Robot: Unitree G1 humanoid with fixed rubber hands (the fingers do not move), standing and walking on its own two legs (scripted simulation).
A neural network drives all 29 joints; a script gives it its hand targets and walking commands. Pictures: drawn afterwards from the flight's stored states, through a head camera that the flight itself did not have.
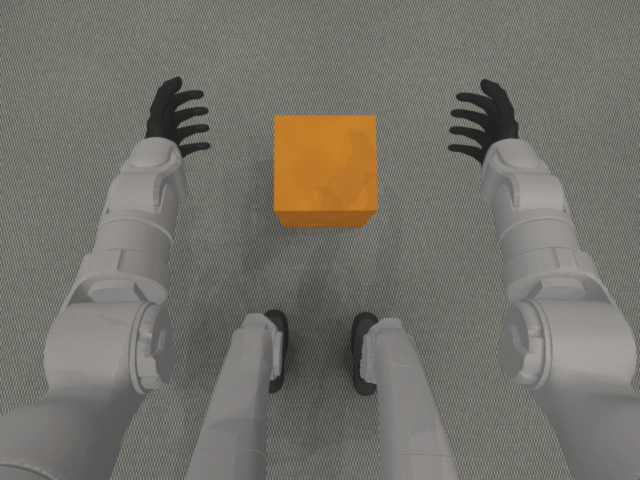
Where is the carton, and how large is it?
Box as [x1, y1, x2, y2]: [274, 115, 377, 227]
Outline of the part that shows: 274,115 274,211 283,226 362,226 377,210 375,115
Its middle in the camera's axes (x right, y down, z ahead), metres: +0.01 -0.15 +0.91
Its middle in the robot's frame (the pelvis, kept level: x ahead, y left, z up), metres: +0.55 +0.01 -0.54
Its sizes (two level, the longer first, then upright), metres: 0.210 0.200 0.250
